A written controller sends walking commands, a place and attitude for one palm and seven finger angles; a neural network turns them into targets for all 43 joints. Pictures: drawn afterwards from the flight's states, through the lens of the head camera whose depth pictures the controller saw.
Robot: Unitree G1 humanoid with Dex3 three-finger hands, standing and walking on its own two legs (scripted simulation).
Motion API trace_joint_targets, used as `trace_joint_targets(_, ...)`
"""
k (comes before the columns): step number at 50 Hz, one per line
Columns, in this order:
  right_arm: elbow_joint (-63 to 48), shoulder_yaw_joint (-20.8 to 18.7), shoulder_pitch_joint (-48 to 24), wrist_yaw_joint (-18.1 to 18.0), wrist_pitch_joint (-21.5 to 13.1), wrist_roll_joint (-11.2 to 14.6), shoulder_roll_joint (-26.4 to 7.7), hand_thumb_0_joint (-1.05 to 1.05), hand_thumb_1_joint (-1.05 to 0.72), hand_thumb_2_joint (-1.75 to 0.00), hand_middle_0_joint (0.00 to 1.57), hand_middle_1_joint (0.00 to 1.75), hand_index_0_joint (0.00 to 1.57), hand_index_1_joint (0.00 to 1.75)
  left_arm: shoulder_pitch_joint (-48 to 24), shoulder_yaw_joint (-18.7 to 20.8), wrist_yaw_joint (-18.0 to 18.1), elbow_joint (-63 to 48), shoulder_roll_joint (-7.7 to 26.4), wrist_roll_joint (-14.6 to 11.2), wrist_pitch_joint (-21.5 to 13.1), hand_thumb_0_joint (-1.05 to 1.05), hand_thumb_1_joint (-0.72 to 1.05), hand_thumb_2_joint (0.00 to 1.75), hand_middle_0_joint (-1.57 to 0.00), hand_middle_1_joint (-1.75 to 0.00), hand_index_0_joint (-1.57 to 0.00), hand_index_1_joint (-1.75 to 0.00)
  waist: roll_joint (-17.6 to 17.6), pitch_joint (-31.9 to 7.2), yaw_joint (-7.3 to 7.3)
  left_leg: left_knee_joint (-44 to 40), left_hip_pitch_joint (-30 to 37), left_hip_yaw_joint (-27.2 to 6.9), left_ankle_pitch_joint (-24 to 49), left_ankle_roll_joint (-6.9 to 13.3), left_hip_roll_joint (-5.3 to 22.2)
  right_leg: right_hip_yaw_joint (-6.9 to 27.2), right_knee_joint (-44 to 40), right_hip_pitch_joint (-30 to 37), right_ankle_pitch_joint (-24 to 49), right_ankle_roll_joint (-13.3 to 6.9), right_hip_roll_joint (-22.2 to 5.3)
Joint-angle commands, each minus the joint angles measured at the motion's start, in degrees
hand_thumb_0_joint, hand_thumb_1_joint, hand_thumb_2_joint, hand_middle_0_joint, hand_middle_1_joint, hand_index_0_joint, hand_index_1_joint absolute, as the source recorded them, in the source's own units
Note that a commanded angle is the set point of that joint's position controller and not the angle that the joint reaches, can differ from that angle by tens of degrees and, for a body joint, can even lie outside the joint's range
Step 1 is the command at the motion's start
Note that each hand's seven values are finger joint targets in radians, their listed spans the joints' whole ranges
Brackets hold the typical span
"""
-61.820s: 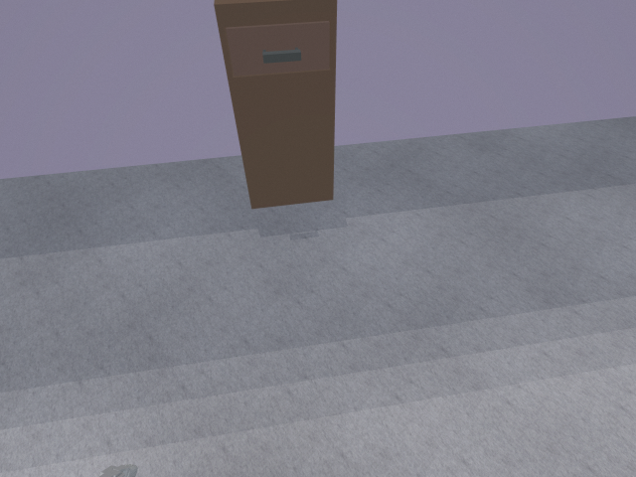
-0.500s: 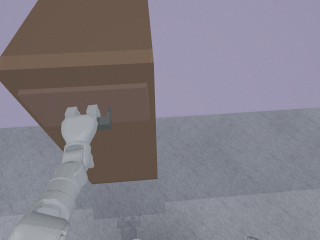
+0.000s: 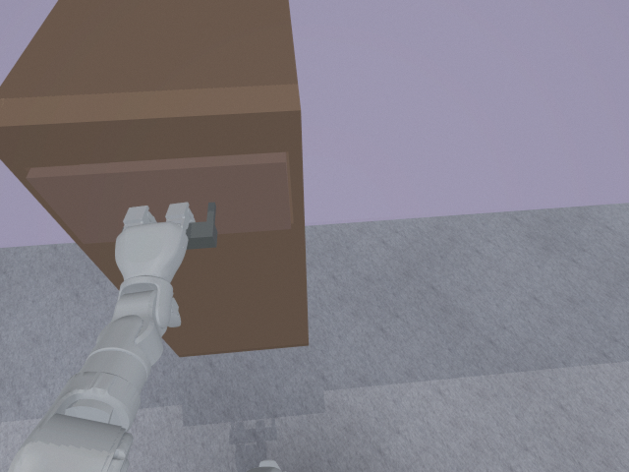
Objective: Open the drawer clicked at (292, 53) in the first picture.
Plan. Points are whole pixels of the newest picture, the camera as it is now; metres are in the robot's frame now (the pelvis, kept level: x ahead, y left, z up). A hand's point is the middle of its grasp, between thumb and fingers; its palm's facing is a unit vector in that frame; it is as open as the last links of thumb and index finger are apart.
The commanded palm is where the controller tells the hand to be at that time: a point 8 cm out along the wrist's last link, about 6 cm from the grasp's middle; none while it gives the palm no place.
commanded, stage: lower the fingers behind the handle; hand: left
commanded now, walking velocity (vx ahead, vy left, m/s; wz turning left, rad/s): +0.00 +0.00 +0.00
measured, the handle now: (172, 224) +0.46 +0.22 +0.01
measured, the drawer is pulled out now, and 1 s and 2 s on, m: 0.02 0.02 0.15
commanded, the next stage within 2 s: close the thumb around the handle in 0.04 s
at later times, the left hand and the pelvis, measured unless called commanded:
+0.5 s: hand (165, 265) +0.40 +0.22 -0.01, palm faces -0.02 -0.04 -1.00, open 10.1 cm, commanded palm +0.38 +0.22 +0.04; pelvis +0.00 +0.01 +0.00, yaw +0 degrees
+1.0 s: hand (165, 267) +0.40 +0.22 -0.01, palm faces -0.03 -0.04 -1.00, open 6.3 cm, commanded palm +0.36 +0.22 +0.04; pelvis +0.00 +0.01 +0.00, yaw -1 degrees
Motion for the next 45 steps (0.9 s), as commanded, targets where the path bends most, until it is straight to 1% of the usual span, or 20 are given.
trace_joint_targets(1, -5.39, -2.57, 2.20, -0.36, -1.56, 0.10, -8.14, 0.00, -0.90, -0.90, 0.20, 0.30, 0.20, 0.30, -17.06, 2.22, 1.47, -8.12, 9.00, -0.30, 1.83, 0.00, -0.50, 0.30, -0.30, -1.20, -0.30, -1.20, -2.19, -16.65, -0.36, -5.32, 20.95, -2.94, 23.86, -0.98, 0.26, 0.52, -7.08, 4.49, 22.49, -0.02, 0.26)
trace_joint_targets(2, -5.57, -2.31, 1.67, -0.40, -1.55, 0.13, -8.16, 0.00, -0.90, -0.90, 0.20, 0.30, 0.20, 0.30, -17.87, 2.66, 1.30, -9.21, 9.91, -0.32, 1.73, 0.00, -0.50, 0.30, -0.30, -1.20, -0.30, -1.20, -1.12, -17.31, 0.07, -5.65, 21.15, -2.89, 23.75, -1.04, 0.21, 0.80, -7.37, 4.66, 22.53, 0.07, 0.15)
trace_joint_targets(3, -5.59, -2.33, 1.90, -0.52, -1.49, 0.03, -8.18, 0.00, -0.90, -0.90, 0.20, 0.30, 0.20, 0.30, -16.51, 2.33, 1.06, -7.89, 9.41, -0.24, 2.04, 0.00, -0.50, 0.30, -0.30, -1.20, -0.30, -1.20, -2.30, -16.39, -0.17, -5.85, 21.03, -2.95, 23.34, -0.96, 0.29, 0.63, -7.49, 4.95, 22.00, -0.02, 0.22)
trace_joint_targets(5, -5.89, -2.10, 1.67, -0.60, -1.54, 0.13, -7.93, 0.00, -0.90, -0.90, 0.20, 0.30, 0.20, 0.30, -17.74, 1.28, 0.42, -9.10, 8.40, -0.46, 1.62, 0.00, -0.50, 0.30, -0.30, -1.20, -0.30, -1.20, -1.27, -17.22, -0.23, -6.06, 21.64, -2.93, 23.52, -0.94, 0.24, 0.71, -7.70, 4.88, 22.07, 0.08, 0.09)
trace_joint_targets(7, -5.64, -1.85, 1.82, -0.88, -1.41, 0.16, -8.14, 0.00, -0.90, -0.90, 0.20, 0.30, 0.20, 0.30, -17.84, 2.37, -0.10, -6.53, 10.16, -0.19, 1.49, 0.00, -0.50, 0.30, -0.30, -1.20, -0.30, -1.20, -2.96, -14.88, -0.26, -6.26, 19.49, -2.76, 21.56, -0.82, 0.12, 0.96, -8.15, 4.81, 21.12, 0.15, 0.00)
trace_joint_targets(8, -5.80, -1.81, 2.08, -0.92, -1.50, 0.11, -8.12, 0.00, -0.90, -0.90, 0.20, 0.30, 0.20, 0.30, -17.92, 1.43, -0.42, -5.57, 9.26, -0.30, 1.44, 0.00, -0.44, 0.32, -0.30, -1.21, -0.30, -1.21, -3.24, -13.16, -0.82, -6.36, 18.69, -2.74, 20.43, -0.71, 0.01, 0.76, -8.29, 4.59, 20.45, 0.07, 0.00)
trace_joint_targets(12, -5.73, -1.92, 2.35, -1.17, -1.56, 0.05, -8.08, 0.00, -0.90, -0.90, 0.20, 0.30, 0.20, 0.30, -19.19, 3.15, -0.54, -5.72, 11.39, 0.29, -0.02, 0.00, -0.22, 0.42, -0.32, -1.23, -0.32, -1.23, -2.51, -15.42, -0.15, -6.00, 19.39, -2.81, 21.36, -0.84, 0.13, 1.01, -7.69, 4.26, 20.78, 0.00, -0.16)
trace_joint_targets(13, -6.02, -1.93, 2.57, -1.03, -1.66, 0.02, -7.99, 0.00, -0.90, -0.90, 0.20, 0.30, 0.20, 0.30, -18.61, 1.67, -0.55, -6.00, 9.41, 0.01, -0.11, 0.00, -0.16, 0.44, -0.32, -1.24, -0.32, -1.24, -1.58, -15.48, -0.28, -5.95, 19.92, -2.88, 21.79, -0.90, 0.04, 0.74, -7.56, 4.06, 20.71, -0.13, -0.06)
trace_joint_targets(17, -5.80, -2.03, 2.62, -0.83, -1.64, -0.03, -8.00, 0.00, -0.90, -0.90, 0.20, 0.30, 0.20, 0.30, -19.25, 3.17, 0.04, -5.78, 10.84, 0.07, -0.71, 0.00, 0.06, 0.54, -0.34, -1.26, -0.34, -1.26, -2.18, -16.50, -0.08, -5.23, 19.49, -2.91, 21.52, -0.89, 0.06, 0.94, -7.21, 3.47, 20.49, -0.01, -0.03)
trace_joint_targets(21, -5.67, -2.14, 2.92, -0.67, -1.67, -0.03, -8.11, 0.00, -0.90, -0.90, 0.20, 0.30, 0.20, 0.30, -19.82, 2.54, 0.52, -4.27, 10.06, 0.27, -0.03, 0.00, 0.28, 0.64, -0.36, -1.28, -0.36, -1.28, -2.93, -14.88, -0.59, -5.21, 18.71, -3.13, 20.72, -0.94, 0.15, 0.52, -7.04, 2.43, 19.45, -0.09, 0.06)
trace_joint_targets(24, -5.81, -2.08, 3.02, -0.65, -1.59, -0.11, -8.40, 0.00, -0.90, -0.90, 0.20, 0.30, 0.20, 0.30, -20.81, 3.96, 0.67, -5.59, 12.08, -0.01, 0.39, 0.00, 0.45, 0.71, -0.37, -1.30, -0.37, -1.30, -1.92, -17.47, -0.01, -5.15, 19.13, -3.19, 22.13, -1.09, 0.09, 0.68, -6.64, 3.91, 20.75, -0.20, 0.03)
trace_joint_targets(25, -6.07, -2.02, 2.84, -0.64, -1.42, 0.03, -8.16, 0.00, -0.90, -0.90, 0.20, 0.30, 0.20, 0.30, -20.00, 3.30, 0.74, -5.32, 11.24, 0.24, 0.63, 0.00, 0.51, 0.73, -0.37, -1.31, -0.37, -1.31, -1.64, -17.77, 0.23, -5.34, 19.76, -3.21, 22.14, -1.17, 0.07, 0.65, -6.66, 3.48, 20.33, -0.08, 0.10)
trace_joint_targets(26, -5.98, -2.14, 2.78, -0.57, -1.46, 0.00, -8.10, 0.00, -0.90, -0.90, 0.20, 0.30, 0.20, 0.30, -20.31, 1.80, 0.68, -5.34, 9.31, -0.05, 0.79, 0.00, 0.56, 0.76, -0.38, -1.31, -0.38, -1.31, -1.37, -16.48, -0.48, -5.20, 20.34, -3.11, 22.17, -1.10, 0.18, 0.48, -6.93, 2.67, 20.21, -0.13, 0.16)
trace_joint_targets(29, -5.73, -2.09, 2.78, -0.48, -1.44, -0.02, -8.28, 0.00, -0.90, -0.90, 0.20, 0.30, 0.20, 0.30, -21.56, 2.12, 0.50, -4.87, 9.68, -0.10, 1.30, 0.00, 0.73, 0.83, -0.39, -1.33, -0.39, -1.33, -2.38, -15.67, -0.69, -5.67, 19.99, -3.75, 21.40, -1.18, 0.47, 0.09, -7.03, 2.00, 18.55, -0.18, 0.17)
trace_joint_targets(32, -6.12, -1.97, 2.67, -0.61, -1.29, -0.04, -8.19, 0.00, -0.90, -0.90, 0.20, 0.30, 0.20, 0.30, -19.34, 2.67, 0.33, -4.93, 10.15, -0.13, 1.51, 0.00, 0.90, 0.90, -0.40, -1.35, -0.40, -1.35, -2.35, -17.21, 0.17, -5.70, 20.34, -3.14, 21.96, -1.10, 0.25, 0.46, -7.23, 3.45, 19.73, -0.02, 0.19)
trace_joint_targets(33, -5.99, -1.99, 2.90, -0.64, -1.32, -0.09, -8.19, 0.00, -0.90, -0.90, 0.20, 0.30, 0.20, 0.30, -19.35, 1.85, 0.01, -4.67, 9.26, -0.39, 1.52, 0.00, 0.90, 0.90, -0.40, -1.35, -0.40, -1.35, -3.03, -16.53, -0.36, -5.48, 19.84, -2.87, 21.96, -0.88, 0.19, 0.61, -7.41, 4.00, 20.71, 0.02, 0.17)
trace_joint_targets(36, -6.16, -2.03, 2.76, -0.78, -1.33, -0.09, -8.19, 0.00, -0.90, -0.90, 0.20, 0.30, 0.20, 0.30, -17.52, 3.30, -0.38, -5.30, 10.76, -0.34, 0.93, 0.00, 0.90, 0.90, -0.40, -1.35, -0.40, -1.35, -2.70, -16.89, 0.39, -5.62, 20.11, -2.87, 22.50, -0.92, 0.27, 0.66, -7.22, 4.62, 21.11, -0.09, 0.14)
trace_joint_targets(40, -6.46, -2.08, 2.34, -0.71, -1.49, -0.11, -8.06, 0.00, -0.90, -0.90, 0.20, 0.30, 0.20, 0.30, -18.69, 2.23, -0.33, -8.85, 9.52, -0.54, 0.04, 0.00, 0.90, 0.90, -0.40, -1.35, -0.40, -1.35, -1.11, -18.26, 0.31, -5.76, 21.52, -3.05, 23.78, -1.05, 0.52, 0.75, -7.12, 4.44, 21.56, 0.02, 0.13)
trace_joint_targets(42, -6.32, -2.03, 2.22, -0.66, -1.51, -0.10, -7.99, 0.00, -0.90, -0.90, 0.20, 0.30, 0.20, 0.30, -17.23, 2.27, -0.16, -8.05, 9.12, -0.64, 0.25, 0.00, 0.90, 0.90, -0.40, -1.35, -0.40, -1.35, -1.66, -17.02, 0.27, -5.71, 21.24, -2.92, 23.78, -1.00, 0.48, 0.71, -7.32, 4.21, 21.68, 0.03, 0.20)
trace_joint_targets(45, -6.60, -2.09, 2.04, -0.60, -1.61, -0.11, -8.00, 0.00, -0.90, -0.90, 0.20, 0.30, 0.20, 0.30, -15.50, 3.30, -0.04, -9.69, 10.29, -0.39, 0.01, 0.00, 0.90, 0.90, -0.40, -1.35, -0.40, -1.35, -0.86, -17.94, 1.13, -5.74, 21.54, -2.99, 25.09, -1.19, 0.47, 0.78, -6.89, 5.10, 22.59, -0.11, 0.21)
